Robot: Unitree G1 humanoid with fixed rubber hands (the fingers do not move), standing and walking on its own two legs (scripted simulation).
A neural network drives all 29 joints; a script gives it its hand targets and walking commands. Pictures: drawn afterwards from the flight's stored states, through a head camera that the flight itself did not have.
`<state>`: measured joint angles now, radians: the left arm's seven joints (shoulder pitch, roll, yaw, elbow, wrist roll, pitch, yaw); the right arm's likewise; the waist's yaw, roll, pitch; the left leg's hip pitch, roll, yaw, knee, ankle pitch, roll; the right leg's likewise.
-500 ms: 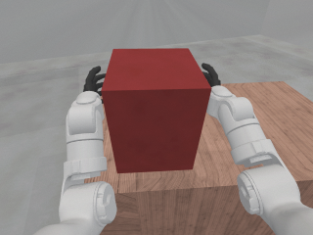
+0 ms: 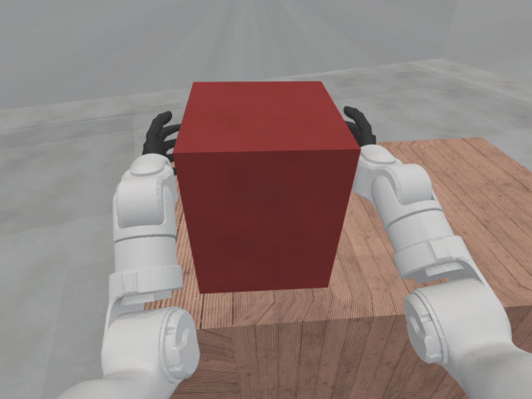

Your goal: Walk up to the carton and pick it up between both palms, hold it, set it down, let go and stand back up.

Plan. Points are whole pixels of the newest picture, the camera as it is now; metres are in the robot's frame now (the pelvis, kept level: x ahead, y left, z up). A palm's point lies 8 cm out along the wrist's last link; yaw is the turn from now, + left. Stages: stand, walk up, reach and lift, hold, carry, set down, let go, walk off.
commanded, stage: hold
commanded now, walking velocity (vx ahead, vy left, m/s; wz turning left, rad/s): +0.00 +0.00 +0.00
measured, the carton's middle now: (261, 185) +0.37 +0.00 +0.20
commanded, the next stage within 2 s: none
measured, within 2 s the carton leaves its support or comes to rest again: neither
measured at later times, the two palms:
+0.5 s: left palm (159, 163) +0.36 +0.14 +0.26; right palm (363, 155) +0.36 -0.15 +0.25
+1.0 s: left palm (160, 165) +0.36 +0.14 +0.26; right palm (364, 155) +0.36 -0.15 +0.25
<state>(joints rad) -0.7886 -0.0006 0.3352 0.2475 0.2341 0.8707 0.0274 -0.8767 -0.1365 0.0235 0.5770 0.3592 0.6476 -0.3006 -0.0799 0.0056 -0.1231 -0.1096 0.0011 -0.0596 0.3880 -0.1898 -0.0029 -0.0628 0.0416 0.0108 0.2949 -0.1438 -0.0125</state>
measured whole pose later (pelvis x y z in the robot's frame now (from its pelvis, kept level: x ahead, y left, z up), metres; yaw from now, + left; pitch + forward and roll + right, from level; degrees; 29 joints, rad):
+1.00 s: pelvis +0.00 +0.00 +0.00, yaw +0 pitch -5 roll -1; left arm -0.79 0.00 0.33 0.26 0.23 0.87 0.03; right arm -0.88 -0.14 0.03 0.59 0.36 0.65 -0.30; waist -0.08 0.00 -0.13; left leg -0.11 0.00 -0.07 0.39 -0.19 -0.01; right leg -0.06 0.05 0.01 0.29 -0.14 -0.02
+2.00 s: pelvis +0.00 +0.00 +0.00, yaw +1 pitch -5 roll -1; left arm -0.77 0.01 0.32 0.22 0.22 0.87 0.03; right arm -0.86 -0.13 0.04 0.55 0.36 0.66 -0.31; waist -0.09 0.01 -0.13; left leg -0.12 0.00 -0.08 0.39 -0.19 -0.01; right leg -0.06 0.05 0.01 0.29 -0.14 -0.02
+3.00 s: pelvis +0.00 +0.00 +0.00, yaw +0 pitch -5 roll -1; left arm -0.78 0.01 0.33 0.24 0.23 0.87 0.02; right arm -0.87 -0.13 0.02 0.56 0.36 0.66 -0.31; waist -0.08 0.01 -0.13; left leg -0.11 0.00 -0.08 0.39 -0.19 0.00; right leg -0.05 0.05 0.02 0.29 -0.14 -0.01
